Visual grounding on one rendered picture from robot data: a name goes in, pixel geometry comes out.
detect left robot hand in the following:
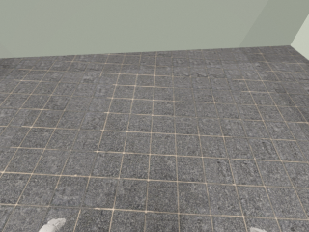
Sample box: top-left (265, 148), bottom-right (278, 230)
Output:
top-left (39, 218), bottom-right (66, 232)

